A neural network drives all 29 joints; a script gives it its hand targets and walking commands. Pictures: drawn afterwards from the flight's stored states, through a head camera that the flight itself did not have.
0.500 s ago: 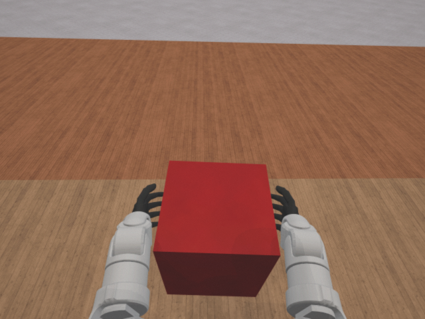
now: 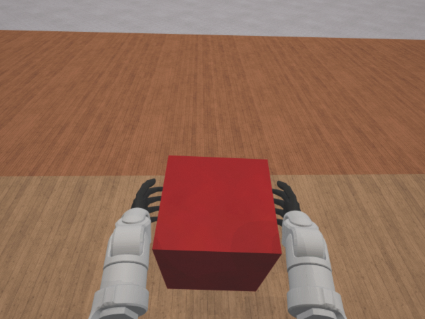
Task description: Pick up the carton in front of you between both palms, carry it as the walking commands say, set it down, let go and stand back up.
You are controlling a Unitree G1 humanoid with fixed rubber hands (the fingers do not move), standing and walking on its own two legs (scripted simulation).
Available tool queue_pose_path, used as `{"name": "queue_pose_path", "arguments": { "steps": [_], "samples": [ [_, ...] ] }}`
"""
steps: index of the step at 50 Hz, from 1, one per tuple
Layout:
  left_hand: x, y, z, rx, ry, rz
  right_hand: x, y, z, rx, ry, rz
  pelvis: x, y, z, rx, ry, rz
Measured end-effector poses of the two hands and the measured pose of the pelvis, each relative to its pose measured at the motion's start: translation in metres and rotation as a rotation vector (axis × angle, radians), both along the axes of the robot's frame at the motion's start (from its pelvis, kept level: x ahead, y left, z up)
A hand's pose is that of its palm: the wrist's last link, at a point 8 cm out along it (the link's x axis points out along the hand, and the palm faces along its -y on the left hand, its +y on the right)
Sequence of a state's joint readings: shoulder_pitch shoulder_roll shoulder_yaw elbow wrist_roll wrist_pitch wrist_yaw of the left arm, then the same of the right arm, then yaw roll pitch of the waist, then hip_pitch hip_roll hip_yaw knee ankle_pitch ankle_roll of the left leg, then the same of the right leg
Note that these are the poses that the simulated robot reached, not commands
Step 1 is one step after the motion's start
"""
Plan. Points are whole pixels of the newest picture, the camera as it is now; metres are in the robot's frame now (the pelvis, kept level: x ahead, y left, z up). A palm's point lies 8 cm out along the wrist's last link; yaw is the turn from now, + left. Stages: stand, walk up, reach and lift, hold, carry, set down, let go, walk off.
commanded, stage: reach and lift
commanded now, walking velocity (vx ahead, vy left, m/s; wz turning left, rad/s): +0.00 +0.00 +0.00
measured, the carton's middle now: (214, 227) +0.31 +0.00 -0.04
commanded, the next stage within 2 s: hold in 0.36 s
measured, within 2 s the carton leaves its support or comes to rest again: neither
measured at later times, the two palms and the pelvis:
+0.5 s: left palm (138, 213) +0.29 +0.15 +0.05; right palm (294, 216) +0.29 -0.15 +0.05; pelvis +0.00 +0.00 +0.00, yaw +0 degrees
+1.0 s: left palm (137, 215) +0.28 +0.15 +0.05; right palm (295, 218) +0.28 -0.15 +0.05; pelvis -0.01 +0.00 +0.00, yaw +0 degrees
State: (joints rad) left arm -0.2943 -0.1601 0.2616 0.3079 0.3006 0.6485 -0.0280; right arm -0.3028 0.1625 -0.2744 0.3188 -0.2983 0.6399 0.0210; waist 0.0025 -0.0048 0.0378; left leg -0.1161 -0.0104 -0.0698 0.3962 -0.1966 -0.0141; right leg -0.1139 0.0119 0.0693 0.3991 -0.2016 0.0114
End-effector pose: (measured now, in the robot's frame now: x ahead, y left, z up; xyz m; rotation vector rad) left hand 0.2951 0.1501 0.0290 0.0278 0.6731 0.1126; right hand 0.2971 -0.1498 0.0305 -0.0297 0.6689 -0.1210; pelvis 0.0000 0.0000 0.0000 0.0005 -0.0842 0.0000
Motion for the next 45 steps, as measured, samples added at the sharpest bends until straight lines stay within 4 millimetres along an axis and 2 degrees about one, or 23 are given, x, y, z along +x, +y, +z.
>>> {"name": "queue_pose_path", "arguments": {
  "steps": [19, 27, 35, 45],
  "samples": [
    [-0.002, 0.0, 0.008, 0.007, -0.003, -0.004, -0.003, 0.0, 0.008, -0.006, -0.003, 0.004, 0.004, 0.0, 0.002, 0.001, -0.019, 0.0],
    [-0.011, 0.0, 0.023, 0.011, -0.033, -0.005, -0.011, 0.0, 0.022, -0.007, -0.033, 0.004, 0.003, 0.0, 0.003, 0.001, -0.04, 0.0],
    [-0.018, 0.0, 0.019, 0.001, -0.006, 0.0, -0.018, 0.0, 0.019, 0.002, -0.006, -0.001, -0.005, 0.0, 0.002, 0.001, -0.059, 0.0],
    [-0.016, 0.0, 0.022, -0.011, -0.018, 0.011, -0.016, 0.0, 0.021, 0.013, -0.018, -0.008, -0.01, 0.0, 0.0, 0.001, -0.061, 0.002]
  ]
}}
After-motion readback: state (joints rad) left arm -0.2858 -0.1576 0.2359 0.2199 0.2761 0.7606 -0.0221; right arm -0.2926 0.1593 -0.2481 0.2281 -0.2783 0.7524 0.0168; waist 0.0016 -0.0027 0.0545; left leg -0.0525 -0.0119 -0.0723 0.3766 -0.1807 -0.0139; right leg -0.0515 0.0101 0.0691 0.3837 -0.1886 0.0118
